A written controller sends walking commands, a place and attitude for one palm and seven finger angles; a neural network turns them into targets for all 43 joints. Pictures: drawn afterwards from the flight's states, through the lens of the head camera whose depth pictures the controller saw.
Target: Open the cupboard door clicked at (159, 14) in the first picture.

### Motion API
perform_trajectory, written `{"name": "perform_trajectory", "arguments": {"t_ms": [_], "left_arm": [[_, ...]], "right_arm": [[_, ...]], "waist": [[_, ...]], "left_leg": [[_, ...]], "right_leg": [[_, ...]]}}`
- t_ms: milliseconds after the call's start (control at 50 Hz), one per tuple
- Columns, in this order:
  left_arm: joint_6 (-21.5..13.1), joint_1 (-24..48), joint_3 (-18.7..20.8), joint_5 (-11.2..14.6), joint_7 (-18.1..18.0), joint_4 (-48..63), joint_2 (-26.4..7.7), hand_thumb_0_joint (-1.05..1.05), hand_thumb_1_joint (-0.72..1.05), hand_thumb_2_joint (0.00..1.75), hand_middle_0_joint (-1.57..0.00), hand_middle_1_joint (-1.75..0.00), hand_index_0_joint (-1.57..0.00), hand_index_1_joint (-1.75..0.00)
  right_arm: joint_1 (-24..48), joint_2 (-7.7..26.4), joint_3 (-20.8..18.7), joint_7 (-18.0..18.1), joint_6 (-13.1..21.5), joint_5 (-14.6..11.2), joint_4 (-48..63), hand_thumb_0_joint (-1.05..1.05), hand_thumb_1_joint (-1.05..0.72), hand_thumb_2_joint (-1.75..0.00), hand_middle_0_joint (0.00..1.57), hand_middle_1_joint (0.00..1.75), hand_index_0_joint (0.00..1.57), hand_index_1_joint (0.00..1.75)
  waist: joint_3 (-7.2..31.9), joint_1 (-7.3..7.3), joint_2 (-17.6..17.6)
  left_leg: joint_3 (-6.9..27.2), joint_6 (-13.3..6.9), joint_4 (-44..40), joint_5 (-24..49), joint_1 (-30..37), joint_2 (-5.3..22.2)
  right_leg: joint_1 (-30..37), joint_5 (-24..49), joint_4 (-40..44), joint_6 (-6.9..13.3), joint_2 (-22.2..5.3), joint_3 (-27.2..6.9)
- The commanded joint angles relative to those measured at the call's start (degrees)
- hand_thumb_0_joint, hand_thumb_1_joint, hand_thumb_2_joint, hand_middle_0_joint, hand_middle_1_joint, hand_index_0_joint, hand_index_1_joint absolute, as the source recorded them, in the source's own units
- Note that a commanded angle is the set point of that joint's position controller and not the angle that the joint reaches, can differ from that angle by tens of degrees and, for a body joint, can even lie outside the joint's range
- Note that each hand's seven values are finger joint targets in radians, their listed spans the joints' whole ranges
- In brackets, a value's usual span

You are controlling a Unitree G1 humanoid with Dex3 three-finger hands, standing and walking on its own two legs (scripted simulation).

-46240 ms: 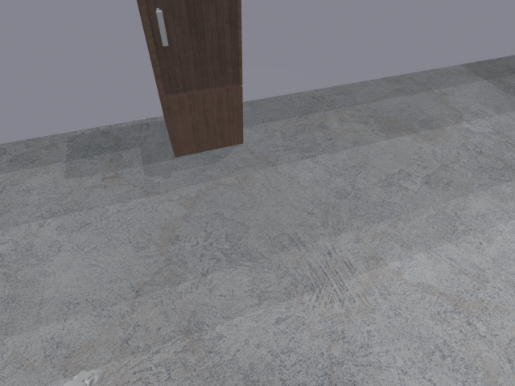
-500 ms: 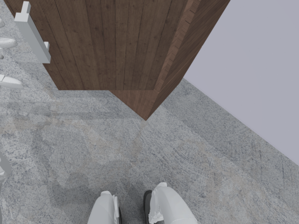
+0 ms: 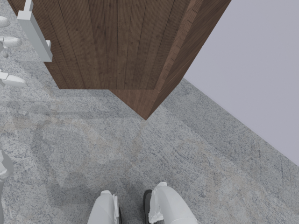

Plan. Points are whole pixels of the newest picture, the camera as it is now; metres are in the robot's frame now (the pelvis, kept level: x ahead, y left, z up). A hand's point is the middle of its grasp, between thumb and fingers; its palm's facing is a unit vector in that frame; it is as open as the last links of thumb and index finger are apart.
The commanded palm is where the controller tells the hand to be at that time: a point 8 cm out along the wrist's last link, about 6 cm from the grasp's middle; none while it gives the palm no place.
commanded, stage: move the hooked fingers beside the handle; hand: left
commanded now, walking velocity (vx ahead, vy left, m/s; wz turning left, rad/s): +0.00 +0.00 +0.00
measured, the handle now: (38, 33) +0.57 +0.24 +0.06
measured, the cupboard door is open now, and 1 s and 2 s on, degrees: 44 44 44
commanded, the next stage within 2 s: slide the fingers in behind the handle in 0.50 s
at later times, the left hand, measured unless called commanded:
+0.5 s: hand (0, 56) +0.49 +0.30 +0.06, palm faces +0.02 -1.00 -0.01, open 14.0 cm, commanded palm +0.48 +0.32 +0.06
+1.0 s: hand (20, 55) +0.50 +0.26 +0.06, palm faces +0.01 -1.00 -0.01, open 14.0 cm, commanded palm +0.48 +0.29 +0.06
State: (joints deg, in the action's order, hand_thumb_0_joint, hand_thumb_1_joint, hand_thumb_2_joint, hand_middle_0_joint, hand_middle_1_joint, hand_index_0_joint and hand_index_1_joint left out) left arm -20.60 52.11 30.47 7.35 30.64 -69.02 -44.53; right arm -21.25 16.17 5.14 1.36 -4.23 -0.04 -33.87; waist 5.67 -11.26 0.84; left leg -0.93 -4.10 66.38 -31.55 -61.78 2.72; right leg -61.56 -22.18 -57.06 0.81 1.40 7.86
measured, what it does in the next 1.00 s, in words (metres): stands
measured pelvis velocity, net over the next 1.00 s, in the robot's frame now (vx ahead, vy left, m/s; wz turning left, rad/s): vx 0.00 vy -0.01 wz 0.00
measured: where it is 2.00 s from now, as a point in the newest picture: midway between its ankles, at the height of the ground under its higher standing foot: outside the picture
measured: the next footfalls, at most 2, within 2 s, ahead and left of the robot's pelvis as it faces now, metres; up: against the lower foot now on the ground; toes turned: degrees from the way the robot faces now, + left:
none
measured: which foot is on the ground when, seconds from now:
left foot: down 0.00-1.00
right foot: down 0.00-1.00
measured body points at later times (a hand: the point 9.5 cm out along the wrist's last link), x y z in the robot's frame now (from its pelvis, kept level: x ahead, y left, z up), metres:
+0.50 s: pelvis +0.00 -0.01 +0.00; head +0.17 +0.04 +0.41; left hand +0.49 +0.35 +0.07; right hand +0.02 -0.28 -0.09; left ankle -0.01 +0.06 -0.65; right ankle +0.04 -0.12 -0.65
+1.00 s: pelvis +0.00 -0.01 +0.00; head +0.16 +0.03 +0.42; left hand +0.49 +0.32 +0.06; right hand +0.02 -0.27 -0.10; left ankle -0.01 +0.06 -0.65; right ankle +0.04 -0.12 -0.65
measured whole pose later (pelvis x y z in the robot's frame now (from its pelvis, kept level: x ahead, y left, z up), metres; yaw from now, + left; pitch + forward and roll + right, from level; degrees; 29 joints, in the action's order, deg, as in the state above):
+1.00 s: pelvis +0.00 -0.01 +0.00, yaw +0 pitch +26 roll -6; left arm -21.4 49.3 29.4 7.5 27.1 -65.9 -40.3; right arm -21.2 15.6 4.7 0.9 -4.1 -0.1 -33.9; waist 6.1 -10.9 1.0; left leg -1.5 -3.6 65.5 -31.4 -60.2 3.0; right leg -60.8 -22.4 -57.1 1.4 1.8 7.1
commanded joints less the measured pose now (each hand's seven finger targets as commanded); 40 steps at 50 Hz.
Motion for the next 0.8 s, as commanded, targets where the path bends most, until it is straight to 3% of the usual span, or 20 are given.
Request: {"name": "perform_trajectory", "arguments": {"t_ms": [0,60,120,140,180,200,320,360,440,480,500,520,540,560,620,660,720,780], "left_arm": [[-3.43,20.29,3.44,0.43,-1.02,13.24,-20.41,0.00,-0.50,0.30,-0.30,-1.20,-0.30,-1.20],[-3.52,19.93,4.21,0.16,-1.15,12.04,-21.59,0.00,-0.50,0.30,-0.30,-1.20,-0.30,-1.20],[-3.09,19.09,2.44,0.74,-0.38,11.62,-18.77,0.00,-0.50,0.30,-0.30,-1.20,-0.30,-1.20],[-3.42,20.58,1.70,1.33,0.06,12.30,-17.86,0.00,-0.50,0.30,-0.30,-1.20,-0.30,-1.20],[-3.25,21.12,3.51,1.23,0.47,12.12,-20.51,0.00,-0.50,0.30,-0.30,-1.20,-0.30,-1.20],[-3.12,19.60,5.41,1.32,0.54,12.02,-22.54,0.00,-0.50,0.30,-0.30,-1.20,-0.30,-1.20],[-2.79,17.54,4.20,1.48,1.40,12.27,-21.16,0.00,-0.50,0.30,-0.30,-1.20,-0.30,-1.20],[-3.28,19.16,4.13,1.83,1.60,14.44,-21.10,0.00,-0.50,0.30,-0.30,-1.20,-0.30,-1.20],[-3.16,17.29,4.58,2.56,1.83,13.89,-20.56,0.00,-0.50,0.30,-0.30,-1.20,-0.30,-1.20],[-2.87,18.33,1.90,2.38,1.82,13.54,-17.59,0.00,-0.50,0.30,-0.30,-1.20,-0.30,-1.20],[-2.79,18.36,2.28,2.06,1.48,12.94,-18.12,0.00,-0.50,0.30,-0.30,-1.20,-0.30,-1.20],[-2.80,19.54,0.98,1.99,1.33,13.34,-16.72,0.00,-0.50,0.30,-0.30,-1.20,-0.30,-1.20],[-3.34,19.33,1.81,2.27,1.09,14.42,-17.33,0.00,-0.50,0.30,-0.30,-1.20,-0.30,-1.20],[-3.42,20.21,1.28,2.07,0.91,14.75,-17.13,0.00,-0.50,0.30,-0.30,-1.20,-0.30,-1.20],[-3.28,18.98,0.70,2.02,0.20,13.28,-15.60,0.00,-0.50,0.30,-0.30,-1.20,-0.30,-1.20],[-3.74,19.90,0.55,2.40,-0.03,14.70,-15.09,0.00,-0.50,0.30,-0.30,-1.20,-0.30,-1.20],[-3.05,18.98,0.10,1.83,-0.82,13.17,-14.52,0.00,-0.50,0.30,-0.30,-1.20,-0.30,-1.20],[-3.35,18.84,0.33,1.44,-1.93,14.23,-14.37,0.00,-0.50,0.30,-0.30,-1.20,-0.30,-1.20]], "right_arm": [[-11.48,12.91,-4.74,0.66,0.67,0.56,1.72,0.00,-0.90,-0.90,0.20,0.30,0.20,0.30],[-11.38,12.94,-4.65,0.66,0.66,0.59,1.71,0.00,-0.90,-0.90,0.20,0.30,0.20,0.30],[-11.45,12.74,-4.64,0.53,0.50,0.27,1.93,0.00,-0.90,-0.90,0.20,0.30,0.20,0.30],[-11.39,12.74,-4.55,0.60,0.57,0.27,1.96,0.00,-0.90,-0.90,0.20,0.30,0.20,0.30],[-11.65,13.01,-4.73,0.70,0.58,0.37,1.36,0.00,-0.90,-0.90,0.20,0.30,0.20,0.30],[-11.86,13.21,-4.96,0.77,0.78,0.39,1.59,0.00,-0.90,-0.90,0.20,0.30,0.20,0.30],[-11.33,12.89,-4.75,0.47,0.64,0.19,1.83,0.00,-0.90,-0.90,0.20,0.30,0.20,0.30],[-11.40,12.83,-4.85,0.44,0.50,0.16,1.68,0.00,-0.90,-0.90,0.20,0.30,0.20,0.30],[-11.16,12.87,-5.00,0.51,0.52,0.10,2.03,0.00,-0.90,-0.90,0.20,0.30,0.20,0.30],[-10.85,12.62,-4.76,0.40,0.32,-0.03,1.66,0.00,-0.90,-0.90,0.20,0.30,0.20,0.30],[-10.86,12.70,-4.86,0.50,0.29,0.01,1.49,0.00,-0.90,-0.90,0.20,0.30,0.20,0.30],[-10.90,12.60,-4.82,0.51,0.34,0.06,1.44,0.00,-0.90,-0.90,0.20,0.30,0.20,0.30],[-11.01,12.63,-4.94,0.63,0.43,0.03,1.67,0.00,-0.90,-0.90,0.20,0.30,0.20,0.30],[-10.83,12.65,-4.91,0.60,0.42,0.10,1.40,0.00,-0.90,-0.90,0.20,0.30,0.20,0.30],[-10.96,12.42,-4.94,0.61,0.51,0.15,1.20,0.00,-0.90,-0.90,0.20,0.30,0.20,0.30],[-10.86,12.38,-5.02,0.53,0.59,0.25,1.18,0.00,-0.90,-0.90,0.20,0.30,0.20,0.30],[-10.51,12.28,-4.89,0.51,0.47,0.17,1.36,0.00,-0.90,-0.90,0.20,0.30,0.20,0.30],[-10.59,12.07,-5.02,0.44,0.56,0.27,1.61,0.00,-0.90,-0.90,0.20,0.30,0.20,0.30]], "waist": [[30.49,1.57,16.00],[29.68,1.23,14.21],[29.27,0.76,13.50],[29.52,0.38,15.19],[30.67,0.31,13.48],[31.62,0.99,12.26],[30.25,1.38,14.38],[31.99,1.39,16.18],[30.28,1.50,14.16],[29.02,0.94,15.38],[27.71,0.93,13.95],[27.63,0.24,14.09],[28.60,1.08,15.35],[29.50,0.80,16.56],[28.55,0.49,13.70],[30.02,0.73,14.04],[27.64,0.68,12.74],[29.36,1.24,14.30]], "left_leg": [[7.94,5.34,-7.58,37.40,26.86,0.37],[7.87,5.11,-7.15,37.59,25.05,0.50],[7.34,4.42,-7.40,35.53,24.63,0.36],[7.36,4.48,-7.07,36.54,25.42,0.32],[7.15,4.11,-6.64,35.50,23.92,0.29],[7.04,3.90,-6.73,35.30,22.80,0.15],[6.37,3.73,-6.71,35.95,23.10,0.16],[6.65,4.13,-6.40,38.40,25.52,0.39],[6.72,3.85,-6.88,37.84,24.64,0.21],[6.96,4.23,-7.15,37.08,25.71,0.34],[6.88,4.02,-7.27,35.58,24.77,0.33],[7.01,4.02,-7.50,34.92,25.23,0.34],[7.24,4.29,-7.47,36.36,26.49,0.27],[7.36,4.70,-7.45,36.71,27.56,0.39],[7.40,4.48,-7.55,36.16,26.54,0.32],[7.54,4.63,-7.47,36.90,27.33,0.37],[7.04,4.19,-7.98,33.56,25.01,0.12],[7.16,4.52,-8.16,34.69,26.36,0.10]], "right_leg": [[11.14,13.72,2.44,0.97,2.16,-3.91],[11.85,14.63,2.10,0.81,2.30,-3.86],[12.32,14.49,2.66,0.64,2.34,-4.14],[11.29,14.76,2.45,0.83,2.35,-4.23],[13.15,15.74,2.45,0.59,2.32,-4.55],[15.31,16.59,2.33,0.69,2.35,-4.69],[14.49,16.94,2.59,0.65,2.32,-4.87],[13.49,17.39,2.29,0.69,2.43,-4.75],[14.52,17.36,2.66,0.94,2.57,-4.61],[11.95,15.44,2.87,0.69,2.44,-4.27],[12.00,14.78,3.11,0.65,2.46,-4.33],[11.47,14.24,3.27,0.54,2.42,-4.19],[11.20,14.13,2.96,0.92,2.45,-4.13],[10.32,13.84,3.04,0.72,2.31,-4.13],[11.33,14.36,3.23,0.69,2.29,-4.06],[11.69,14.80,3.07,0.73,2.27,-4.12],[12.01,13.56,3.47,0.68,2.12,-4.23],[11.93,13.65,3.18,0.74,2.03,-4.18]]}}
